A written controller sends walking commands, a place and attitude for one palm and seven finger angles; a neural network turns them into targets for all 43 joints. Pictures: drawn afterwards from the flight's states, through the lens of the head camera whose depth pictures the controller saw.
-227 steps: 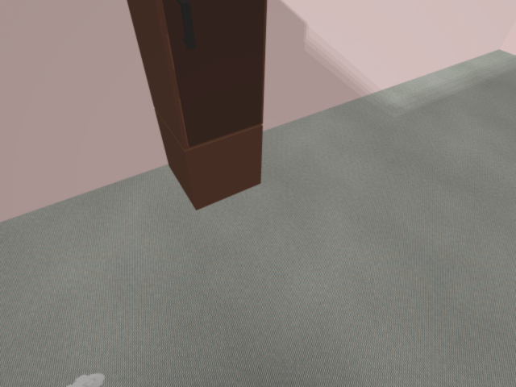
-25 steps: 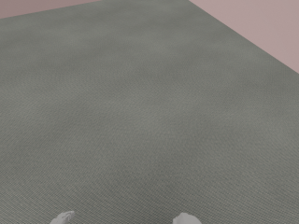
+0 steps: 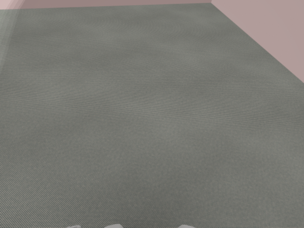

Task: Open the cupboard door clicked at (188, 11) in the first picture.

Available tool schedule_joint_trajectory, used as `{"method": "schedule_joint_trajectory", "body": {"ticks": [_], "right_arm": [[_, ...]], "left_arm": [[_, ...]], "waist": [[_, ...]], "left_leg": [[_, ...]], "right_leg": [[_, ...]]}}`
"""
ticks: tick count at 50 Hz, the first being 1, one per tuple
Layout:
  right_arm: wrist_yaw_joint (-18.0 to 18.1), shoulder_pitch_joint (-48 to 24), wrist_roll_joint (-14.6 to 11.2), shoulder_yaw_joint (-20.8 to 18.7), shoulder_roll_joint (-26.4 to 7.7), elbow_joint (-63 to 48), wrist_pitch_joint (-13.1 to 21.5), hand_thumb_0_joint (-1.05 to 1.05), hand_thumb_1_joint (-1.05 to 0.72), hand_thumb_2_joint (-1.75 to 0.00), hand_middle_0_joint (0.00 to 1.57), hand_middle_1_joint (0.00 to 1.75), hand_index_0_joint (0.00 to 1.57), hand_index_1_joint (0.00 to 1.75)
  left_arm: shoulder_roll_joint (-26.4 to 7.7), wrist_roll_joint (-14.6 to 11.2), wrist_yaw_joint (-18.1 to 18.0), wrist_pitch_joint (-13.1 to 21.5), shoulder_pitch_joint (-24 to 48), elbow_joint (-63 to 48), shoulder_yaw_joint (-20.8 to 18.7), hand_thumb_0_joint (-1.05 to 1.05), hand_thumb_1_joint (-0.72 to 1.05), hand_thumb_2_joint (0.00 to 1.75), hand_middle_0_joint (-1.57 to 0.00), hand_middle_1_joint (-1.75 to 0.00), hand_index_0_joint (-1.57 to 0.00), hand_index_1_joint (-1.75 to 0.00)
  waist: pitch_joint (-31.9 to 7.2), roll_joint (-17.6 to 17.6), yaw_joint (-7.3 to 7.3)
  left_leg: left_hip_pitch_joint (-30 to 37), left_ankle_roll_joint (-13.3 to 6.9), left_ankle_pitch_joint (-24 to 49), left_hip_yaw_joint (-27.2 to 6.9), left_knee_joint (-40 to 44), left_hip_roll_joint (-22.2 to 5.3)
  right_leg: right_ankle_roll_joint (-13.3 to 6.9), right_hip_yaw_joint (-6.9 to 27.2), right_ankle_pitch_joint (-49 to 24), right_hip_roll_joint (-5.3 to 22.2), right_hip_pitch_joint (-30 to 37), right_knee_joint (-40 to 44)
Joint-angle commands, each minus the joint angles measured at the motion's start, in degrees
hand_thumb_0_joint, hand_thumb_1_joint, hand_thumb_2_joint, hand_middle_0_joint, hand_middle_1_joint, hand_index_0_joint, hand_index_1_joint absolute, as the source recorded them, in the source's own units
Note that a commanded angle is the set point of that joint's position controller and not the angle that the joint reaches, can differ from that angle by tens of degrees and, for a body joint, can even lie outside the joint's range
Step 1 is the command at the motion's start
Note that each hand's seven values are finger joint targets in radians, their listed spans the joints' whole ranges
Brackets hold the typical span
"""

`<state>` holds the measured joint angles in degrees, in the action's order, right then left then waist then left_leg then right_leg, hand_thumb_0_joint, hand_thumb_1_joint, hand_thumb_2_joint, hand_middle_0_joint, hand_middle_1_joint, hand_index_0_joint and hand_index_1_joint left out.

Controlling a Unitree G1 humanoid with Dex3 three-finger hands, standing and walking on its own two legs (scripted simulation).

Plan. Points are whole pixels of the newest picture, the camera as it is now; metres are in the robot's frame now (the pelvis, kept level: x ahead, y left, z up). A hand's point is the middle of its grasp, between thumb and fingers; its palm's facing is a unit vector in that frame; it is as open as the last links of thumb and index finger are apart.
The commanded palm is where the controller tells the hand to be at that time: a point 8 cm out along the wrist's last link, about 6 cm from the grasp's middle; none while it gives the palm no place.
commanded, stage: turn to face it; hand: left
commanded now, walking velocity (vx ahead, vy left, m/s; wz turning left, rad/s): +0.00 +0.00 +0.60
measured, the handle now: out of the picture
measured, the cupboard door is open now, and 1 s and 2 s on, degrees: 0 0 0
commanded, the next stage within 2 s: none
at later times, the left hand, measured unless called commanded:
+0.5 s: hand out of the picture +0.00 +0.16 -0.13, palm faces +0.32 -0.90 -0.29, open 7.4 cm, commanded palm none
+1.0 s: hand out of the picture -0.18 +0.17 -0.16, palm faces +0.62 -0.75 -0.25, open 7.4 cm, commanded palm none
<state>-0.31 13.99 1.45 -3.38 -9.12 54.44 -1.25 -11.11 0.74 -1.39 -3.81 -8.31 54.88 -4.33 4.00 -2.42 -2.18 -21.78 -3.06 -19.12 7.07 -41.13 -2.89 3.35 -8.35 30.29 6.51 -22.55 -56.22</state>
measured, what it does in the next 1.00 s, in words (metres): steps on the spot, turning left: right foot, then left foot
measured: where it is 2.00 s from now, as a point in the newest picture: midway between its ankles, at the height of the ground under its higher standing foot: outside the picture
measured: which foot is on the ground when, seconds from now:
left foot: down 0.00-0.42, up 0.44-0.86, down 0.88-1.00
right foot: up 0.00-0.42, down 0.44-0.88, up 0.90-1.00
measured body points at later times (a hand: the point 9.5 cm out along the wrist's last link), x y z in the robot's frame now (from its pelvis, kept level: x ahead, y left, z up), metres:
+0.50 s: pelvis -0.04 -0.07 +0.01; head -0.02 -0.09 +0.46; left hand -0.02 +0.21 -0.11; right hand +0.11 -0.30 -0.14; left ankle +0.00 +0.07 -0.68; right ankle +0.00 -0.18 -0.72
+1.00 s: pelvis -0.08 -0.04 +0.02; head -0.06 +0.02 +0.46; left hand -0.21 +0.21 -0.14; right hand +0.16 -0.18 -0.10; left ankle -0.15 +0.04 -0.72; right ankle -0.02 -0.18 -0.65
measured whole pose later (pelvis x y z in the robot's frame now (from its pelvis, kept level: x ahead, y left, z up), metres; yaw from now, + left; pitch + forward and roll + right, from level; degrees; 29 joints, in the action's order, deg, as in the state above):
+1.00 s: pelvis -0.08 -0.04 +0.02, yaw +36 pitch +1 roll -1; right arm -0.6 7.9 0.8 -3.1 -12.0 51.5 -1.5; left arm -16.1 0.9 -0.8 -4.8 -13.1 54.5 -5.0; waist 4.7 -3.0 0.8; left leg -15.1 -1.8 -18.4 2.6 -32.6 -0.9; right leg 5.7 -5.7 27.3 7.9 -26.6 -62.1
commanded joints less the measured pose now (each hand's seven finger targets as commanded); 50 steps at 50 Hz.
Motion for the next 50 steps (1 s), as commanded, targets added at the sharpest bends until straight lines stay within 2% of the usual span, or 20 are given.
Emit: {"method": "schedule_joint_trajectory", "body": {"ticks": [1, 4, 13, 17, 19, 20, 21, 22, 23, 26, 29, 33, 38, 40, 42, 43, 44, 45, 47, 50], "right_arm": [[1.41, 2.31, 0.17, -2.41, -11.51, -3.51, 1.30, 0.00, -0.90, -0.90, 0.20, 0.30, 0.20, 0.30], [1.51, 1.01, -0.18, -2.53, -11.92, -4.42, 1.71, 0.00, -0.90, -0.90, 0.20, 0.30, 0.20, 0.30], [0.58, 1.33, -0.05, -3.67, -14.60, -4.41, 0.27, 0.00, -0.90, -0.90, 0.20, 0.30, 0.20, 0.30], [0.18, -2.20, 0.11, -4.13, -15.70, -5.68, -0.57, 0.00, -0.90, -0.90, 0.20, 0.30, 0.20, 0.30], [-0.12, -4.86, 0.04, -4.42, -15.40, -6.89, -1.03, 0.00, -0.90, -0.90, 0.20, 0.30, 0.20, 0.30], [-0.26, -6.46, -0.24, -4.41, -14.35, -7.69, -1.35, 0.00, -0.90, -0.90, 0.20, 0.30, 0.20, 0.30], [-0.43, -5.09, -0.74, -3.89, -9.76, -8.63, -1.78, 0.00, -0.90, -0.90, 0.20, 0.30, 0.20, 0.30], [-0.29, -5.61, -0.14, -3.96, -9.29, -9.49, -1.64, 0.00, -0.90, -0.90, 0.20, 0.30, 0.20, 0.30], [-0.63, -5.55, 0.25, -4.45, -12.26, -9.34, -2.00, 0.00, -0.90, -0.90, 0.20, 0.30, 0.20, 0.30], [-1.51, -1.34, 0.52, -4.08, -10.91, -5.65, -2.74, 0.00, -0.90, -0.90, 0.20, 0.30, 0.20, 0.30], [-1.76, -1.85, 0.03, -3.54, -9.69, -5.28, -2.51, 0.00, -0.90, -0.90, 0.20, 0.30, 0.20, 0.30], [-1.75, -7.89, -0.19, -2.99, -9.76, -6.89, -2.54, 0.00, -0.90, -0.90, 0.20, 0.30, 0.20, 0.30], [-1.61, -9.92, -0.80, -1.83, -8.71, -7.54, -1.65, 0.00, -0.90, -0.90, 0.20, 0.30, 0.20, 0.30], [-1.33, -7.01, -0.96, -1.58, -8.68, -6.94, -0.99, 0.00, -0.90, -0.90, 0.20, 0.30, 0.20, 0.30], [-1.22, -2.12, -0.77, -2.07, -10.61, -5.54, -0.26, 0.00, -0.90, -0.90, 0.20, 0.30, 0.20, 0.30], [-1.09, 1.04, -0.58, -3.19, -15.55, -5.12, 0.38, 0.00, -0.90, -0.90, 0.20, 0.30, 0.20, 0.30], [-0.49, 4.08, -0.60, -4.82, -21.45, -4.73, 0.52, 0.00, -0.90, -0.90, 0.20, 0.30, 0.20, 0.30], [-0.21, 6.77, -0.66, -4.71, -21.52, -3.17, 0.06, 0.00, -0.90, -0.90, 0.20, 0.30, 0.20, 0.30], [0.93, 1.37, -0.37, -3.73, -17.71, -3.68, 0.37, 0.00, -0.90, -0.90, 0.20, 0.30, 0.20, 0.30], [1.00, -4.21, -0.39, -2.67, -15.29, -5.68, 0.86, 0.00, -0.90, -0.90, 0.20, 0.30, 0.20, 0.30]], "left_arm": [[-4.26, 0.47, 0.60, 2.12, 2.66, -6.05, -1.60, 0.00, 0.90, 0.90, -0.20, -0.30, -0.20, -0.30], [-4.71, 0.25, 0.80, 2.14, -0.77, -4.86, -1.67, 0.00, 0.90, 0.90, -0.20, -0.30, -0.20, -0.30], [-5.94, -0.02, 0.28, 1.93, 0.70, -6.77, -1.17, 0.00, 0.90, 0.90, -0.20, -0.30, -0.20, -0.30], [-6.19, -0.51, -0.05, 1.99, -3.54, -6.59, -1.06, 0.00, 0.90, 0.90, -0.20, -0.30, -0.20, -0.30], [-7.12, -0.54, -0.11, 2.24, -8.61, -5.53, -1.47, 0.00, 0.90, 0.90, -0.20, -0.30, -0.20, -0.30], [-8.72, -0.30, -0.29, 2.54, -12.20, -4.92, -1.95, 0.00, 0.90, 0.90, -0.20, -0.30, -0.20, -0.30], [-14.10, 0.98, -0.78, 3.09, -12.84, -5.67, -2.99, 0.00, 0.90, 0.90, -0.20, -0.30, -0.20, -0.30], [-17.22, 0.87, -0.99, 2.69, -7.61, -7.89, -2.65, 0.00, 0.90, 0.90, -0.20, -0.30, -0.20, -0.30], [-15.54, 0.41, -1.26, 2.48, -1.59, -9.82, -2.01, 0.00, 0.90, 0.90, -0.20, -0.30, -0.20, -0.30], [-10.05, 0.20, -0.63, 3.84, 3.52, -10.43, -0.50, 0.00, 0.90, 0.90, -0.20, -0.30, -0.20, -0.30], [-9.33, 0.32, -0.65, 4.38, -1.47, -8.87, -0.24, 0.00, 0.90, 0.90, -0.20, -0.30, -0.20, -0.30], [-10.78, 0.71, -0.66, 4.13, -7.34, -6.74, -0.66, 0.00, 0.90, 0.90, -0.20, -0.30, -0.20, -0.30], [-13.30, 1.21, -0.38, 3.74, -8.71, -5.78, -1.50, 0.00, 0.90, 0.90, -0.20, -0.30, -0.20, -0.30], [-14.15, 1.15, -0.31, 3.50, -8.10, -5.62, -1.99, 0.00, 0.90, 0.90, -0.20, -0.30, -0.20, -0.30], [-13.51, 0.35, -0.02, 3.02, -7.03, -5.44, -2.06, 0.00, 0.90, 0.90, -0.20, -0.30, -0.20, -0.30], [-11.05, -0.12, 0.19, 2.69, -7.33, -6.54, -1.65, 0.00, 0.90, 0.90, -0.20, -0.30, -0.20, -0.30], [-6.98, -0.16, 0.57, 2.52, -4.21, -9.42, -0.65, 0.00, 0.90, 0.90, -0.20, -0.30, -0.20, -0.30], [-8.37, 0.35, 0.24, 1.88, -0.65, -10.21, -0.43, 0.00, 0.90, 0.90, -0.20, -0.30, -0.20, -0.30], [-7.78, 0.23, 0.29, 1.53, 0.31, -8.51, -1.02, 0.00, 0.90, 0.90, -0.20, -0.30, -0.20, -0.30], [-8.32, 0.08, 1.03, 1.94, -1.91, -6.82, -1.22, 0.00, 0.90, 0.90, -0.20, -0.30, -0.20, -0.30]], "waist": [[-5.42, 11.95, 0.11], [-9.36, 8.59, 0.76], [-7.50, 11.37, -0.91], [-7.30, 13.81, 0.86], [-7.15, 12.58, 3.24], [-6.75, 9.75, 5.23], [-6.06, -7.08, 5.54], [-2.28, -16.78, 4.87], [-0.91, -9.37, 2.30], [1.40, -6.72, -1.26], [-0.78, -7.17, 0.62], [-1.96, -7.67, 4.14], [-4.65, -10.82, 5.53], [-7.53, -11.38, 4.57], [-10.04, -6.75, 1.71], [-12.69, 6.28, -0.02], [-11.40, 22.13, -2.48], [-11.42, 16.06, -3.60], [-7.66, 17.25, -1.43], [-5.66, 12.37, 1.15]], "left_leg": [[9.29, -4.54, 13.39, -23.02, 24.66, -14.19], [13.57, -4.65, 17.94, -19.40, 23.57, -11.44], [12.86, -6.77, 13.06, -26.12, 23.81, -10.42], [5.64, -5.80, 8.66, -29.10, 23.87, -8.54], [-0.96, -3.21, 3.74, -27.96, 23.03, -5.61], [-7.91, -0.53, -1.97, -25.37, 18.69, -2.52], [-17.77, 4.14, -9.19, -16.44, 1.92, 5.11], [-19.78, 6.08, -11.46, -10.58, -14.51, 7.60], [-14.06, 5.18, -9.40, -12.85, -22.05, 4.27], [-12.55, 6.39, -0.11, -9.25, -30.89, 2.25], [-13.69, 7.71, 1.35, -7.02, -28.17, 1.49], [-12.01, 8.27, -3.01, -5.27, -19.37, 0.19], [-5.08, 7.31, -8.05, -1.87, -4.70, 0.49], [-0.09, 6.57, -5.97, -0.41, 2.99, 1.12], [10.77, 5.56, 6.91, -0.85, 16.83, 1.40], [21.56, 2.72, 18.20, -11.47, 21.49, -6.43], [27.07, -4.20, 42.95, -28.67, 20.64, -20.62], [24.68, -8.37, 46.03, -25.88, 18.77, -22.45], [19.36, -6.72, 40.10, -21.55, 19.24, -15.72], [15.89, -4.74, 36.79, -16.97, 19.66, -10.51]], "right_leg": [[0.69, 8.40, -7.28, 0.34, -12.18, -13.63], [1.61, 8.28, -9.76, -0.61, -10.34, -9.95], [2.01, 8.14, -5.29, -3.08, -5.59, 5.33], [0.70, 7.59, -5.85, -5.21, 3.94, 14.93], [-0.10, 6.03, -10.68, -6.10, 13.25, 24.92], [-1.05, 7.28, -13.24, -3.56, 20.39, 33.43], [-5.92, 23.29, 0.40, 10.72, 23.41, 45.19], [-10.33, 34.53, 7.02, 22.57, 12.18, 50.11], [-10.55, 28.79, 5.40, 22.29, 1.87, 49.98], [-6.80, 13.49, -10.80, 11.15, 2.62, 43.59], [-7.05, 7.86, -20.86, 10.33, 11.21, 40.11], [-9.10, 8.17, -23.67, 13.58, 16.15, 39.12], [-10.16, 5.64, -35.50, 15.94, 18.86, 34.50], [-9.03, 3.46, -39.79, 16.05, 19.48, 30.30], [-4.57, -1.19, -36.81, 13.66, 14.82, 21.75], [-0.92, -3.18, -24.37, 9.28, 4.19, 10.62], [3.28, -1.88, 7.01, 2.24, -13.18, -0.51], [2.31, 3.59, 6.78, 2.32, -13.28, -7.04], [2.36, 6.62, -0.92, 2.41, -13.94, -11.20], [2.92, 6.88, -7.14, 0.91, -10.89, -10.29]]}}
